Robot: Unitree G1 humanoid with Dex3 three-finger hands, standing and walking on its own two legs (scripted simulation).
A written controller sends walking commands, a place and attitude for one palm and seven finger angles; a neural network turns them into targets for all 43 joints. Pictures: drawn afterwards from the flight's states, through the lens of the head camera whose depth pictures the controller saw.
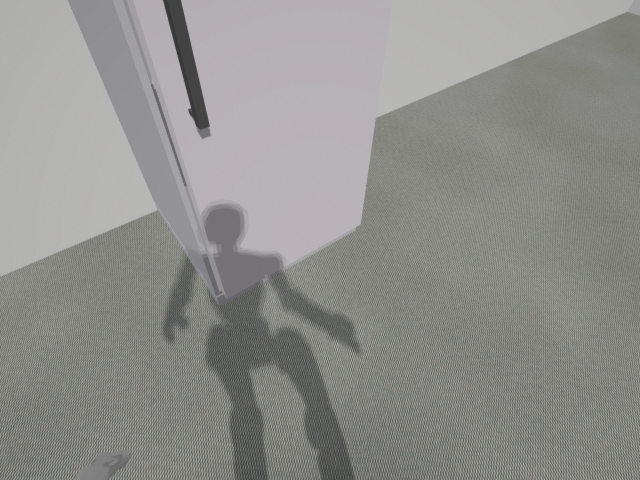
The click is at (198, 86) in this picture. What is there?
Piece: fridge door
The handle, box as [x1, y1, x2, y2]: [163, 0, 209, 129]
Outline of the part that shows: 163,0 191,107 188,110 194,118 196,125 200,129 209,125 180,0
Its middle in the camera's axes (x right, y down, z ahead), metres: -0.25 -0.36 +0.67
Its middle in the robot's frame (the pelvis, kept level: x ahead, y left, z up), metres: +0.76 +0.29 +0.20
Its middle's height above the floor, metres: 0.97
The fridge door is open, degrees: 0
